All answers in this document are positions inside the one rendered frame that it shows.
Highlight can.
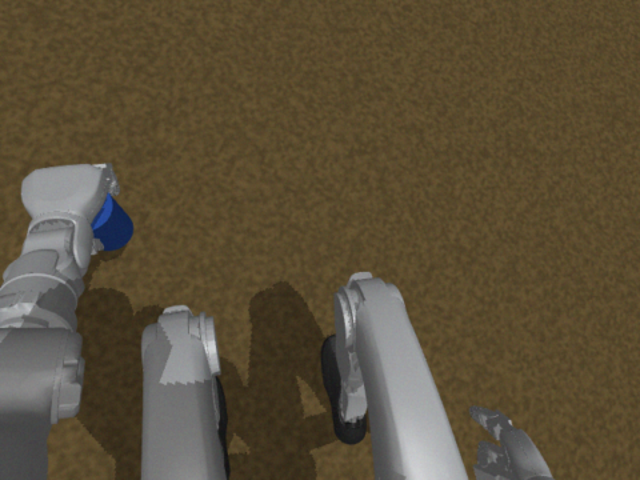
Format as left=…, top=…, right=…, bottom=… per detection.
left=91, top=193, right=134, bottom=251

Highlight right robot hand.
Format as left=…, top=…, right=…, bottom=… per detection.
left=469, top=406, right=553, bottom=480

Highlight right robot foot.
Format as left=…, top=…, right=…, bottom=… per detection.
left=321, top=334, right=366, bottom=445

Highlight left robot hand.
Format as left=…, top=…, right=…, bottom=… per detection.
left=21, top=163, right=120, bottom=255

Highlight left robot arm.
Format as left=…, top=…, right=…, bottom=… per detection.
left=0, top=212, right=93, bottom=480

